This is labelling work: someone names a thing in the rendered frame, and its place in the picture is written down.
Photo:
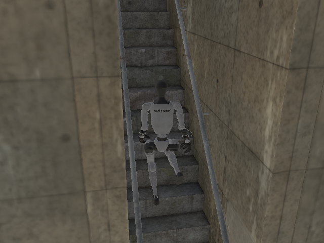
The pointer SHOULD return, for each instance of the right robot upper arm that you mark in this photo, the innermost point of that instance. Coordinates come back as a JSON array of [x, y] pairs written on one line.
[[180, 116]]

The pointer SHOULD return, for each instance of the robot right forearm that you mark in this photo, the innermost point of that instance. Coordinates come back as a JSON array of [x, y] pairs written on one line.
[[185, 134]]

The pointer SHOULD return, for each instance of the left robot foot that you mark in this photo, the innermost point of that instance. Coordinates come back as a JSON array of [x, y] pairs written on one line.
[[155, 200]]

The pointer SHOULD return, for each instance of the left robot upper arm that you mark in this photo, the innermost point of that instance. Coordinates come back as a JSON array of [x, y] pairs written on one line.
[[144, 115]]

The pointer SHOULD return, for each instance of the robot left forearm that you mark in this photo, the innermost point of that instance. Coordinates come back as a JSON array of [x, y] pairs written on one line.
[[142, 132]]

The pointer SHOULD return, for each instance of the left robot hand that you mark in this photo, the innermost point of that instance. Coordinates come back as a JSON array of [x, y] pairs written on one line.
[[141, 139]]

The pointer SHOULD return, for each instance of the right robot hand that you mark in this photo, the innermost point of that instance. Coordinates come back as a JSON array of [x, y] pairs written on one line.
[[185, 146]]

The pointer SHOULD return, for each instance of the robot head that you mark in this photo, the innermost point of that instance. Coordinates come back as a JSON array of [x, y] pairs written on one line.
[[161, 89]]

